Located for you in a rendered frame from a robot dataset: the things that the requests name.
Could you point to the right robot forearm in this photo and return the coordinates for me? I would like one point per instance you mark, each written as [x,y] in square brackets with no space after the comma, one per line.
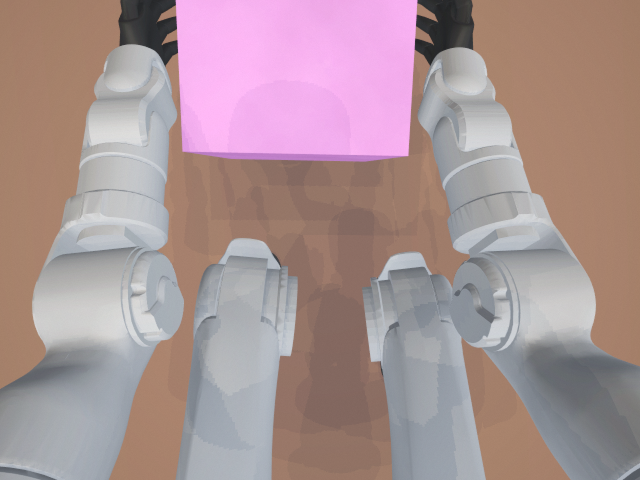
[491,204]

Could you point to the left robot upper arm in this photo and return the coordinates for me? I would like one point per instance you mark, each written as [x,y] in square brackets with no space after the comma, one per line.
[100,315]

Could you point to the right robot hand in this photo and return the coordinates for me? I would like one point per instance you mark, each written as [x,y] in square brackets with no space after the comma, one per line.
[454,27]

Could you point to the carton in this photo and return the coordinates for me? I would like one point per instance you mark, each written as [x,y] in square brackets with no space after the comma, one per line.
[319,80]

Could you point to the robot left shin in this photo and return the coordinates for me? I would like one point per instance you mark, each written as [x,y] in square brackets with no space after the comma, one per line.
[210,284]

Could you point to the left robot hand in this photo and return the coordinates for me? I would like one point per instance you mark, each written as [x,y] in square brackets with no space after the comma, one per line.
[138,25]

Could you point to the right robot thigh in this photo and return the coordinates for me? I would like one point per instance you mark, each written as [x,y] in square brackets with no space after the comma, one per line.
[432,426]

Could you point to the right robot upper arm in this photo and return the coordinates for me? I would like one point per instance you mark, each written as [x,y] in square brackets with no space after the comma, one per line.
[532,312]

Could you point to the left robot forearm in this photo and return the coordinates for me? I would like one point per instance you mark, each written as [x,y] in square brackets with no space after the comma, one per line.
[119,201]

